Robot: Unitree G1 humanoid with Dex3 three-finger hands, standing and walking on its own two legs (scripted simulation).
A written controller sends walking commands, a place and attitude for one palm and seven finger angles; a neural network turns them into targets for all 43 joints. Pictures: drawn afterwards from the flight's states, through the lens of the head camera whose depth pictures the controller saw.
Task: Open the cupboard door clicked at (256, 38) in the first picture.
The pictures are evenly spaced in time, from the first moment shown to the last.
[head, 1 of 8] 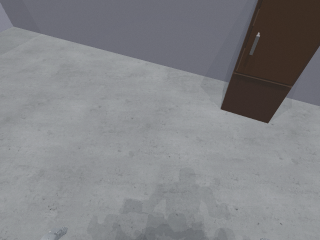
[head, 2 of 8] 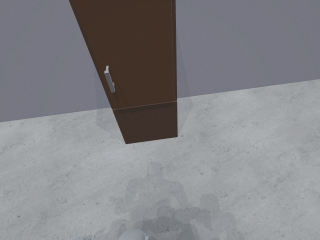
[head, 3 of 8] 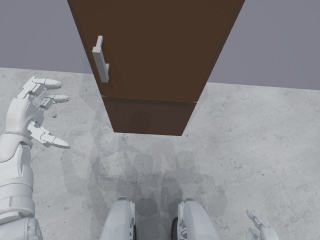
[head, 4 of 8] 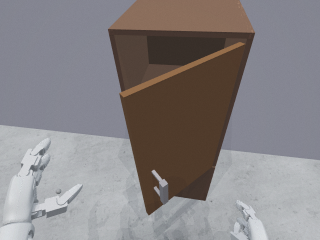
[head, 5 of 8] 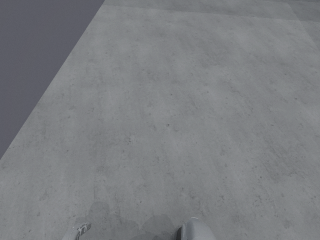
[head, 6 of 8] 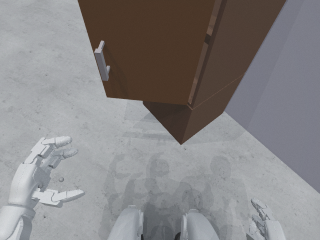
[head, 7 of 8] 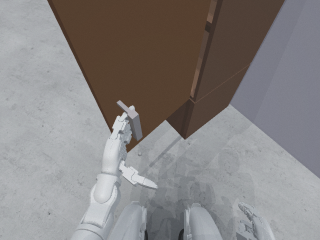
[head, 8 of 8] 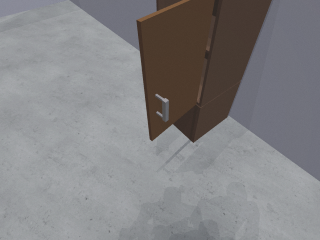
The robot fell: no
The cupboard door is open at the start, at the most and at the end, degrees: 0 97 97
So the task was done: yes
